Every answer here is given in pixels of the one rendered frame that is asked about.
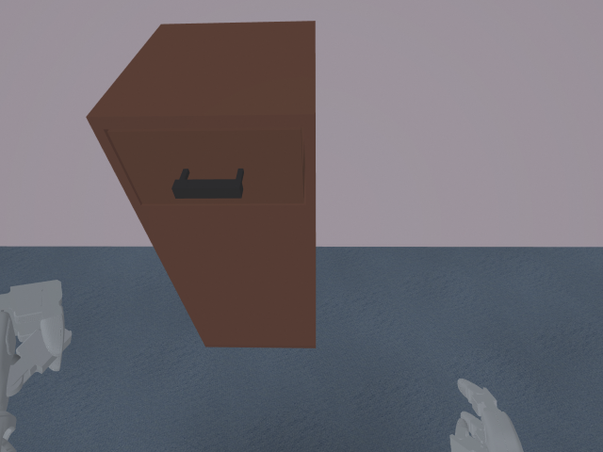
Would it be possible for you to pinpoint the drawer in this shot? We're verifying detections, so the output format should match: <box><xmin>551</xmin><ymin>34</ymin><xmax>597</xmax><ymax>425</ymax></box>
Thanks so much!
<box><xmin>107</xmin><ymin>127</ymin><xmax>305</xmax><ymax>204</ymax></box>

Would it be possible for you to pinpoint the left robot hand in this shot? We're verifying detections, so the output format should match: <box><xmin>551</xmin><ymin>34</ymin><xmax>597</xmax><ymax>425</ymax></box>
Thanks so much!
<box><xmin>0</xmin><ymin>280</ymin><xmax>72</xmax><ymax>412</ymax></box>

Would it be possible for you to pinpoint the right robot hand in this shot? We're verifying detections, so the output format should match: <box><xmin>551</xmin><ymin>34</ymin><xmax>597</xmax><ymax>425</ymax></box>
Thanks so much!
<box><xmin>449</xmin><ymin>379</ymin><xmax>524</xmax><ymax>452</ymax></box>

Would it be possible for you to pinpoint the handle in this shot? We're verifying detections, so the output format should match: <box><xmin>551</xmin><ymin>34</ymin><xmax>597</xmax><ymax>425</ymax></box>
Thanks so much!
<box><xmin>171</xmin><ymin>169</ymin><xmax>244</xmax><ymax>199</ymax></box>

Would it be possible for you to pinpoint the cabinet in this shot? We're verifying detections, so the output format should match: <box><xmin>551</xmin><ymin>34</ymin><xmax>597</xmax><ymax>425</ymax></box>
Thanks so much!
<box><xmin>86</xmin><ymin>21</ymin><xmax>316</xmax><ymax>348</ymax></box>

